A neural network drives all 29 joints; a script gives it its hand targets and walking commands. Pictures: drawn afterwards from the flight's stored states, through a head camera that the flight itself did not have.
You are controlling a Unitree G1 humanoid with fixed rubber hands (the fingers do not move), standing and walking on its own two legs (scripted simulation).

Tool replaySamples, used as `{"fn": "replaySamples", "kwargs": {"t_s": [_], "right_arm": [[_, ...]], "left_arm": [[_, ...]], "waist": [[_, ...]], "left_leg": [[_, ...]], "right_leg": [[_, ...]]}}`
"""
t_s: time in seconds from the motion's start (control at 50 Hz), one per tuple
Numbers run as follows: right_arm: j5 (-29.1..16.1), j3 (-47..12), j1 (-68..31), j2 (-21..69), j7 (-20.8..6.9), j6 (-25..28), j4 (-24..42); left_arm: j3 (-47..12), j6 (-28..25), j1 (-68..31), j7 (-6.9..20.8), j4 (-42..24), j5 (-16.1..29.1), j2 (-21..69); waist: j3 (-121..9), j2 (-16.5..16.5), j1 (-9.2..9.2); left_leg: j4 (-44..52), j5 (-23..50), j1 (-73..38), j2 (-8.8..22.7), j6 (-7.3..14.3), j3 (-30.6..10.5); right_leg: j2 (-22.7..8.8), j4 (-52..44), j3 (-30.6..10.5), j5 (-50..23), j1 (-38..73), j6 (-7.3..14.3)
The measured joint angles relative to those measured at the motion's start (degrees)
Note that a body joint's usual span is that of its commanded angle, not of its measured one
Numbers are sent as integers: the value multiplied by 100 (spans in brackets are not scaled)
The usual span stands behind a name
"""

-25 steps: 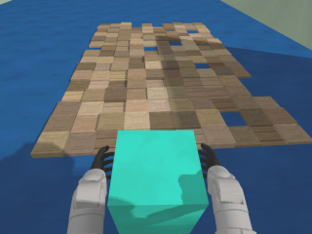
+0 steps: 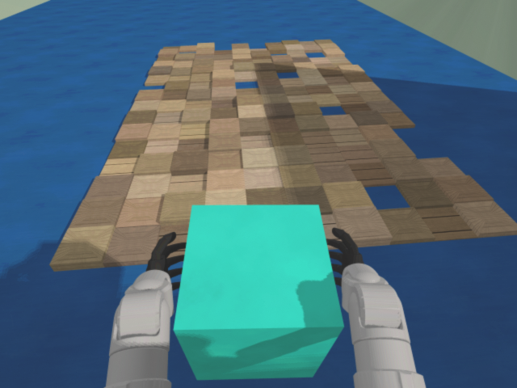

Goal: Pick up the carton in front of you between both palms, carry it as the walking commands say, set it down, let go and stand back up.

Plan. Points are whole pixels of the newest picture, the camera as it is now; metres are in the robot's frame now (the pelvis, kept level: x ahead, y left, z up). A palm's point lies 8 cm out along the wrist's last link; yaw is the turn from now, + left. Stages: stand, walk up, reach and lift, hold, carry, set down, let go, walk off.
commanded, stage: carry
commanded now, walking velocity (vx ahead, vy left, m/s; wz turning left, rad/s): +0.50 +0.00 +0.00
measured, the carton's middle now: (255, 295) +0.31 +0.01 +0.00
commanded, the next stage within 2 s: none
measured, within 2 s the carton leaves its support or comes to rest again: neither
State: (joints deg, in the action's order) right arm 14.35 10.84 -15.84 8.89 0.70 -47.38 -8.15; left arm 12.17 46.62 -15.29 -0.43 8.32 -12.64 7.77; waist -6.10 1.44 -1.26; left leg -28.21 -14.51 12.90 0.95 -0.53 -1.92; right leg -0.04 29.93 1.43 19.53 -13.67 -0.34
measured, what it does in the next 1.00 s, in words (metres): walks ahead: left foot, then right foot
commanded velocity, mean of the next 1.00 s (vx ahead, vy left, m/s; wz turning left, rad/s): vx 0.50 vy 0.00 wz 0.00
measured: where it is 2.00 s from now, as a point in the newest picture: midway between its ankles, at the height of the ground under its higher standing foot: (253, 230)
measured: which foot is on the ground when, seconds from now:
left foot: down 0.00-0.02, up 0.04-0.26, down 0.28-0.68, up 0.70-1.00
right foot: down 0.00-0.30, up 0.32-0.62, down 0.64-1.00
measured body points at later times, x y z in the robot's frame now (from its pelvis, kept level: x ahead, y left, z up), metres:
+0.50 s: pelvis +0.21 +0.02 +0.01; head +0.20 +0.01 +0.46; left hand +0.48 +0.17 +0.08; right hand +0.48 -0.13 +0.08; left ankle +0.14 +0.11 -0.74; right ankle +0.24 -0.11 -0.69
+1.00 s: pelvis +0.53 -0.02 +0.01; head +0.54 -0.03 +0.46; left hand +0.80 +0.15 +0.10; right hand +0.82 -0.15 +0.09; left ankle +0.64 +0.13 -0.69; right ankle +0.43 -0.10 -0.74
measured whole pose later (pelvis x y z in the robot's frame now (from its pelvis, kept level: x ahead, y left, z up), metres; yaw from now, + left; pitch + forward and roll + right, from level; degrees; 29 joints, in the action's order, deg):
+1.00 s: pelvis +0.53 -0.02 +0.01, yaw +3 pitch +5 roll +1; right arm 6.2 5.8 -10.3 7.8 5.3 -69.2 22.2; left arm 7.3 67.8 -9.8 -5.3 -21.3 -4.7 7.8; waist -4.4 0.5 -1.3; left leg -39.1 -6.4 35.7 5.8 0.5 7.8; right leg -2.5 15.2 13.9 16.3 -3.7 1.5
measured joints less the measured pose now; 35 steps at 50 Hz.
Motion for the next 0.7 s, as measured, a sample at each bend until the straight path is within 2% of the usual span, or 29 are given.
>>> {"fn": "replaySamples", "kwargs": {"t_s": [0.02, 0.06, 0.12, 0.18, 0.24, 0.28, 0.3, 0.32, 0.38, 0.42, 0.46, 0.58, 0.64, 0.66, 0.68, 0.7], "right_arm": [[-57, -19, 62, -25, 23, -113, 176], [-218, -61, 219, -135, 60, -375, 532], [-510, -155, 247, -308, 149, -847, 829], [-740, -272, 158, -412, 232, -1266, 1094], [-853, -330, 161, -406, 285, -1581, 1513], [-846, -328, 181, -307, 324, -1756, 1801], [-817, -331, 199, -208, 331, -1795, 1894], [-758, -356, 249, -85, 340, -1807, 1938], [-707, -602, 520, -90, 383, -2021, 2130], [-746, -631, 657, -120, 424, -2187, 2312], [-786, -602, 693, -125, 461, -2301, 2483], [-847, -485, 534, -106, 476, -2365, 2696], [-853, -438, 467, -96, 476, -2396, 2741], [-858, -395, 437, -114, 474, -2395, 2748], [-873, -341, 422, -145, 472, -2378, 2714], [-884, -298, 428, -174, 469, -2370, 2667]], "left_arm": [[-62, 87, -7, -34, -76, 80, -8], [-216, 315, -27, -130, -227, 186, 19], [-416, 766, 65, -304, -585, 284, 24], [-533, 1232, 141, -433, -1070, 412, -50], [-551, 1597, 213, -494, -1611, 505, -58], [-512, 1790, 293, -513, -1976, 538, -23], [-467, 1867, 350, -512, -2144, 574, -41], [-410, 1935, 444, -504, -2275, 635, -81], [-322, 2149, 682, -491, -2458, 732, -46], [-363, 2274, 726, -497, -2511, 740, -20], [-414, 2342, 703, -497, -2567, 757, -26], [-438, 2380, 564, -497, -2767, 725, -8], [-435, 2399, 502, -496, -2801, 711, 0], [-456, 2366, 452, -494, -2746, 704, 10], [-491, 2305, 394, -490, -2623, 682, 21], [-524, 2267, 351, -489, -2492, 662, 28]], "waist": [[-67, 44, 7], [-208, -12, 36], [-331, -140, 89], [-350, -235, 118], [-343, -289, 87], [-332, -269, 47], [-339, -313, 32], [-362, -354, 35], [-368, -195, 36], [-316, -113, 81], [-243, -69, 151], [-144, -46, 289], [-137, -17, 299], [-125, 56, 270], [-103, 128, 223], [-64, 123, 180]], "left_leg": [[-207, -273, 109, 46, 5, -32], [-877, -851, 458, 92, 5, 165], [-1433, -983, 934, 114, 32, 530], [-1055, -718, 1138, 83, 18, 779], [-227, -290, 1062, 40, -11, 1054], [410, 84, 768, 19, 21, 1272], [454, 485, 699, 0, 125, 1353], [289, 536, 709, -14, 231, 1426], [145, 67, 528, 80, 342, 1483], [385, -13, 254, 109, 280, 1455], [693, -6, -64, 121, 208, 1421], [1100, -403, -961, 229, -47, 1356], [613, -1026, -1257, 396, -253, 1278], [108, -1327, -1185, 536, -269, 1218], [-695, -1364, -902, 678, -231, 1095], [-1620, -1325, -498, 680, -186, 863]], "right_leg": [[38, -74, 57, -217, 6, 48], [1, -192, 166, -464, 24, 155], [-114, -575, 215, -433, 181, 186], [-227, -977, 196, -499, 389, 122], [-295, -1021, 187, -330, 541, 50], [-311, -616, 157, 42, 534, -15], [-371, -171, 153, 311, 411, -19], [-436, 452, 187, 495, 174, -3], [-382, 2274, 309, 769, -767, 93], [-418, 2652, 422, 552, -1282, 97], [-490, 2372, 500, 179, -1638, 46], [-531, 524, 783, -910, -1906, -8], [-409, -131, 1126, -1107, -1515, 69], [-356, -73, 1236, -1334, -1427, 209], [-318, 207, 1322, -1245, -1446, 368], [-322, 381, 1367, -1038, -1419, 480]]}}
